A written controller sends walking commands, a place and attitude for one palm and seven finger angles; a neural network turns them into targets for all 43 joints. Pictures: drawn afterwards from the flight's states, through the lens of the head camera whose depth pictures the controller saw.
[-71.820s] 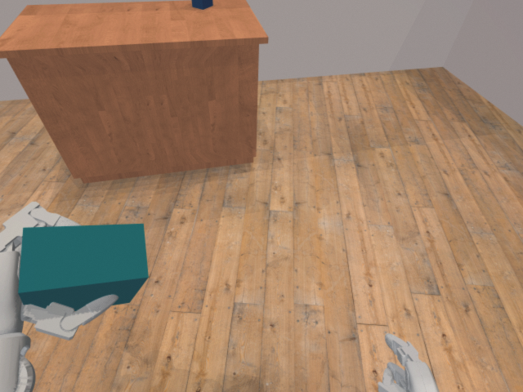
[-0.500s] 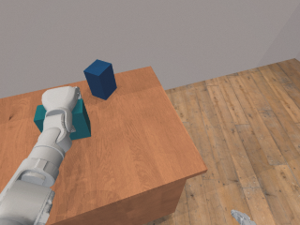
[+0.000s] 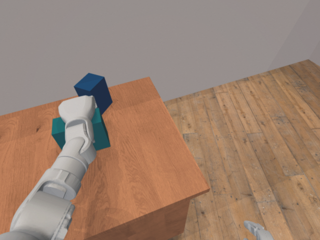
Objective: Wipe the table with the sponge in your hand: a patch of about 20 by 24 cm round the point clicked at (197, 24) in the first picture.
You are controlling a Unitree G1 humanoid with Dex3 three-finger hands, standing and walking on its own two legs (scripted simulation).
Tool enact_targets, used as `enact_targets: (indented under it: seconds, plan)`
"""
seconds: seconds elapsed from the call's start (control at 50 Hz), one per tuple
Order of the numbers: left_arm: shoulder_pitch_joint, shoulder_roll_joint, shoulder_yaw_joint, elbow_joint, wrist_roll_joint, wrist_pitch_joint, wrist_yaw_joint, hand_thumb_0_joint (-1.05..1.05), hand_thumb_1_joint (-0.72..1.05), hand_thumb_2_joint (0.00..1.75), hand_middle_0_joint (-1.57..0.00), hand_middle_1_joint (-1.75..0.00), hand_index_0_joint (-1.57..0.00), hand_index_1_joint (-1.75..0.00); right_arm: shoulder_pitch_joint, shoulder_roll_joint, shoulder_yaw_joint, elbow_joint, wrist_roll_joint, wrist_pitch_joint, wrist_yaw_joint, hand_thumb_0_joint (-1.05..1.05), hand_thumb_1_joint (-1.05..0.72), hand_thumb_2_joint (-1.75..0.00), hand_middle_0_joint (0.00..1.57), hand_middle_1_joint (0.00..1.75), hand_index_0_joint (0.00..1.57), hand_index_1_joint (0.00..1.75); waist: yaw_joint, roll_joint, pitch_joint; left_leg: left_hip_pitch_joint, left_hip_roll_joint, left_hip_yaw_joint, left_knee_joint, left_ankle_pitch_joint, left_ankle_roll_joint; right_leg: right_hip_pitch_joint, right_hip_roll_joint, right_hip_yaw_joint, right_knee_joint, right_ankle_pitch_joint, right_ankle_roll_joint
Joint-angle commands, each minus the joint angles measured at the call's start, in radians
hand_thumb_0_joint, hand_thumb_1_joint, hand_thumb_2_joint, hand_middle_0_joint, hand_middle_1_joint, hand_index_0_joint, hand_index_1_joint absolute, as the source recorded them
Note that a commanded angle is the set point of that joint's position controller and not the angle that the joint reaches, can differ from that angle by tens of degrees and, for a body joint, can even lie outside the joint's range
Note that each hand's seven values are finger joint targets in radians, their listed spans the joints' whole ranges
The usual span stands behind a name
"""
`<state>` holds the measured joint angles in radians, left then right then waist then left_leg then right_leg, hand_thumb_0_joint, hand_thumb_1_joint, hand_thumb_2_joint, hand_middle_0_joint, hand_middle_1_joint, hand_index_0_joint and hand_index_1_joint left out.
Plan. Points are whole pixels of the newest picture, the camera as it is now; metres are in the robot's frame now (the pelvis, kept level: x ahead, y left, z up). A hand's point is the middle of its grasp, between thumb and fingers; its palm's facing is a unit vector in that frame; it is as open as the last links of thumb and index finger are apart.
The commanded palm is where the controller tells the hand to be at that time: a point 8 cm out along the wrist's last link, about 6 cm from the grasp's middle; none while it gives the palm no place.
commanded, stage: wipe back along the middle lane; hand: left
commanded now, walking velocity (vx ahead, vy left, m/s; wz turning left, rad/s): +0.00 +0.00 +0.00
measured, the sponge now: (85, 137) +0.39 +0.26 +0.02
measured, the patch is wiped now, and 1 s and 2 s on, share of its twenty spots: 0.60 0.70 0.95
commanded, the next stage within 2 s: slide across to the third lane in 1.60 s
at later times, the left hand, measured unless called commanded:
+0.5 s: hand (87, 137) +0.35 +0.22 +0.07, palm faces -0.01 -0.04 -1.00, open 10.2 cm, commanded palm +0.31 +0.21 +0.10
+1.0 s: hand (89, 147) +0.32 +0.21 +0.07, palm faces +0.05 -0.07 -1.00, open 10.2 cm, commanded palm +0.27 +0.19 +0.10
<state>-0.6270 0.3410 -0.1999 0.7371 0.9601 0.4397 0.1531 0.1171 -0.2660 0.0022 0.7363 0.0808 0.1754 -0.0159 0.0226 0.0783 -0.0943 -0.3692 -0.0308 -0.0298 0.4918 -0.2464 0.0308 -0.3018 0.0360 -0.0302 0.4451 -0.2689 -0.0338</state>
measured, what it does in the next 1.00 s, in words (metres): stands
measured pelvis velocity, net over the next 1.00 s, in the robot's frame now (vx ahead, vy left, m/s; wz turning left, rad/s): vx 0.00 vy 0.00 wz -0.02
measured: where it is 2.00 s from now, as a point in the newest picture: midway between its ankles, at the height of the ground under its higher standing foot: outside the picture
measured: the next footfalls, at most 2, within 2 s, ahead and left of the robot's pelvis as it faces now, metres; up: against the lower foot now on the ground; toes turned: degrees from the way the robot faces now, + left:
none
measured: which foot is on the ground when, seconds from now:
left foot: down 0.00-1.00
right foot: down 0.00-1.00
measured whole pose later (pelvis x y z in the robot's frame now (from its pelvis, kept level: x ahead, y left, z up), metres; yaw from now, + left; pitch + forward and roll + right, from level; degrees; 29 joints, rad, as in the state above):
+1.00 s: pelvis +0.00 +0.00 +0.00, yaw -1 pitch +3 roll +0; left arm -0.23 0.30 -0.32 0.22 0.97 0.58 0.15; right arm 0.02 -0.27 0.02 0.65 0.10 0.22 0.04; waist 0.06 0.09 -0.10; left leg -0.28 -0.04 0.00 0.50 -0.26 0.04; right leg -0.23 0.03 0.00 0.48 -0.29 -0.03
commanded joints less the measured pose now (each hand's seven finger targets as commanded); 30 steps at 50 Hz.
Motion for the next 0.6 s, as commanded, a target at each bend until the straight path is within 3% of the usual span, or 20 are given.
enact_targets:
  seconds: [0.0, 0.06, 0.12, 0.18, 0.26, 0.32, 0.34, 0.36, 0.38, 0.48, 0.58]
  plan:
    - [-0.197, 0.176, 0.063, -0.19, 0.011, -0.002, -0.019, 0.0, 0.1, 1.3, -1.2, -1.6, -1.2, -1.6, -0.122, -0.127, -0.031, -0.156, 0.007, -0.031, -0.008, 0.0, -0.9, -0.9, 0.2, 0.3, 0.2, 0.3, -0.001, -0.145, -0.325, 0.157, -0.004, 0.004, 0.003, 0.395, 0.021, 0.207, -0.029, 0.038, -0.006, 0.572, -0.02]
    - [-0.124, 0.14, 0.036, -0.269, 0.008, -0.015, -0.041, 0.0, 0.1, 1.3, -1.2, -1.6, -1.2, -1.6, -0.139, -0.121, -0.03, -0.182, 0.012, -0.032, -0.002, 0.0, -0.9, -0.9, 0.2, 0.3, 0.2, 0.3, 0.001, -0.117, -0.307, 0.158, -0.006, 0.01, 0.003, 0.415, 0.023, 0.217, -0.033, 0.04, -0.001, 0.611, -0.02]
    - [-0.057, 0.162, 0.047, -0.287, 0.012, -0.01, -0.046, 0.0, 0.1, 1.3, -1.2, -1.6, -1.2, -1.6, -0.144, -0.128, -0.026, -0.191, 0.014, -0.029, 0.0, 0.0, -0.9, -0.9, 0.2, 0.3, 0.2, 0.3, 0.006, -0.114, -0.253, 0.142, -0.01, 0.012, -0.004, 0.374, 0.022, 0.197, -0.029, 0.053, -0.01, 0.581, -0.022]
    - [0.015, 0.125, 0.027, -0.349, 0.0, -0.002, -0.046, 0.0, 0.1, 1.3, -1.2, -1.6, -1.2, -1.6, -0.163, -0.125, -0.03, -0.208, 0.015, -0.031, 0.004, 0.0, -0.9, -0.9, 0.2, 0.3, 0.2, 0.3, 0.013, -0.103, -0.25, 0.157, -0.01, 0.014, -0.004, 0.378, 0.022, 0.196, -0.027, 0.05, -0.01, 0.573, -0.022]
    - [0.051, 0.119, 0.033, -0.364, -0.007, 0.025, -0.038, 0.0, 0.1, 1.3, -1.2, -1.6, -1.2, -1.6, -0.188, -0.123, -0.027, -0.213, 0.021, -0.026, 0.004, 0.0, -0.9, -0.9, 0.2, 0.3, 0.2, 0.3, 0.014, -0.133, -0.221, 0.139, -0.009, 0.014, -0.018, 0.328, 0.018, 0.184, -0.024, 0.057, -0.019, 0.517, -0.022]
    - [0.004, 0.114, 0.013, -0.347, -0.001, 0.049, -0.039, 0.0, 0.1, 1.3, -1.2, -1.6, -1.2, -1.6, -0.202, -0.124, -0.021, -0.206, 0.025, -0.018, -0.004, 0.0, -0.9, -0.9, 0.2, 0.3, 0.2, 0.3, 0.002, -0.143, -0.177, 0.13, -0.007, 0.012, -0.032, 0.255, 0.017, 0.139, -0.023, 0.059, -0.038, 0.414, -0.02]
    - [0.012, 0.102, 0.001, -0.352, -0.002, 0.055, -0.04, 0.0, 0.1, 1.3, -1.2, -1.6, -1.2, -1.6, -0.209, -0.122, -0.02, -0.211, 0.024, -0.019, -0.006, 0.0, -0.9, -0.9, 0.2, 0.3, 0.2, 0.3, 0.005, -0.133, -0.19, 0.133, -0.009, 0.014, -0.033, 0.247, 0.017, 0.145, -0.024, 0.059, -0.039, 0.398, -0.019]
    - [0.005, 0.14, 0.034, -0.349, 0.001, 0.06, -0.038, 0.0, 0.1, 1.3, -1.2, -1.6, -1.2, -1.6, -0.214, -0.126, -0.021, -0.208, 0.024, -0.016, -0.009, 0.0, -0.9, -0.9, 0.2, 0.3, 0.2, 0.3, 0.011, -0.132, -0.194, 0.137, -0.007, 0.009, -0.037, 0.238, 0.015, 0.144, -0.022, 0.064, -0.041, 0.377, -0.023]
    - [-0.005, 0.105, 0.002, -0.356, 0.001, 0.062, -0.039, 0.0, 0.1, 1.3, -1.2, -1.6, -1.2, -1.6, -0.216, -0.12, -0.019, -0.213, 0.024, -0.015, -0.011, 0.0, -0.9, -0.9, 0.2, 0.3, 0.2, 0.3, 0.005, -0.116, -0.204, 0.146, -0.007, 0.012, -0.035, 0.242, 0.017, 0.144, -0.023, 0.056, -0.037, 0.374, -0.022]
    - [0.034, 0.046, -0.042, -0.383, 0.007, 0.056, -0.042, 0.0, 0.1, 1.3, -1.2, -1.6, -1.2, -1.6, -0.227, -0.111, -0.017, -0.227, 0.023, -0.016, -0.002, 0.0, -0.9, -0.9, 0.2, 0.3, 0.2, 0.3, 0.012, -0.107, -0.214, 0.164, 0.0, -0.003, -0.033, 0.244, 0.013, 0.116, -0.016, 0.039, -0.027, 0.325, -0.029]
    - [0.08, 0.058, -0.023, -0.405, -0.005, 0.065, -0.036, 0.0, 0.1, 1.3, -1.2, -1.6, -1.2, -1.6, -0.243, -0.111, -0.015, -0.235, 0.023, -0.015, 0.003, 0.0, -0.9, -0.9, 0.2, 0.3, 0.2, 0.3, 0.02, -0.15, -0.188, 0.147, 0.001, -0.007, -0.037, 0.218, 0.014, 0.12, -0.013, 0.047, -0.032, 0.302, -0.027]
